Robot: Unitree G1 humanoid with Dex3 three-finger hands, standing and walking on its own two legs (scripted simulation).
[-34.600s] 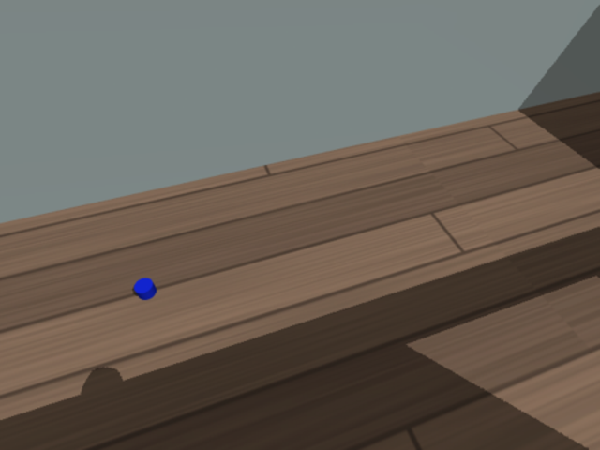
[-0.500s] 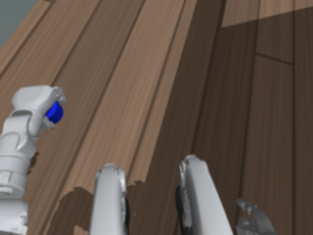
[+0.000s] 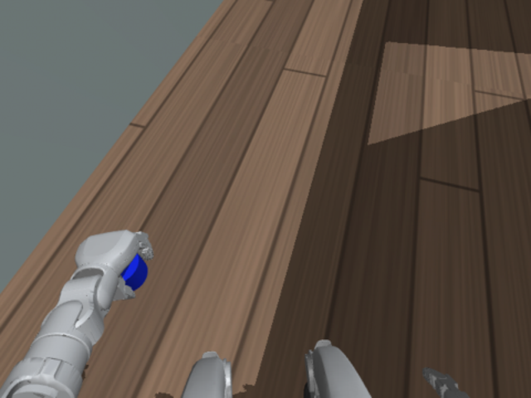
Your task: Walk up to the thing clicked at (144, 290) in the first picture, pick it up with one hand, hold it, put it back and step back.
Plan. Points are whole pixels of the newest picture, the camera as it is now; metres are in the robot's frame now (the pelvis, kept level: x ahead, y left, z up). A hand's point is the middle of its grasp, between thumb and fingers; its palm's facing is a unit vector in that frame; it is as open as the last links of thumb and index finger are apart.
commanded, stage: lift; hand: left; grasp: from above
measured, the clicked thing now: (123, 269) +0.37 +0.24 -0.09
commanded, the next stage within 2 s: hold in 0.40 s
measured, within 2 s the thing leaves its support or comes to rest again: neither
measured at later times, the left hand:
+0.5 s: hand (112, 244) +0.37 +0.23 +0.01, palm faces -0.46 -0.09 -0.88, open 8.5 cm
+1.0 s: hand (103, 226) +0.38 +0.22 +0.05, palm faces -0.45 -0.06 -0.89, open 8.5 cm
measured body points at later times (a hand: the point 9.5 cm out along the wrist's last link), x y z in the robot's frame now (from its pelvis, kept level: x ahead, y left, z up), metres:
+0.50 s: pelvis +0.05 +0.00 +0.08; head +0.10 -0.01 +0.52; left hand +0.39 +0.23 +0.06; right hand +0.13 -0.26 -0.05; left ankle +0.06 +0.13 -0.62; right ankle +0.07 -0.14 -0.62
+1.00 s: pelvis +0.07 +0.00 +0.10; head +0.09 -0.01 +0.55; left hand +0.40 +0.22 +0.10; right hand +0.19 -0.26 -0.02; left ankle +0.06 +0.13 -0.62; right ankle +0.07 -0.14 -0.62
